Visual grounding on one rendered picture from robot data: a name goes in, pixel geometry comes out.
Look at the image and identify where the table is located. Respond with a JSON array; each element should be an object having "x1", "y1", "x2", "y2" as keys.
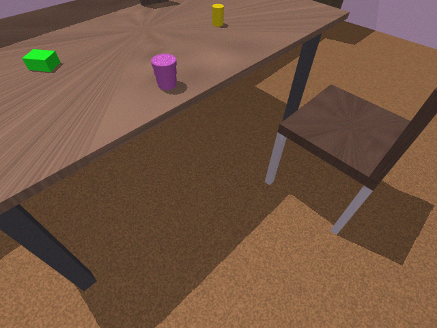
[{"x1": 0, "y1": 0, "x2": 350, "y2": 291}]

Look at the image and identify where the chair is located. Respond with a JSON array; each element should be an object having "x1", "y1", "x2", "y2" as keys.
[{"x1": 265, "y1": 85, "x2": 437, "y2": 235}]

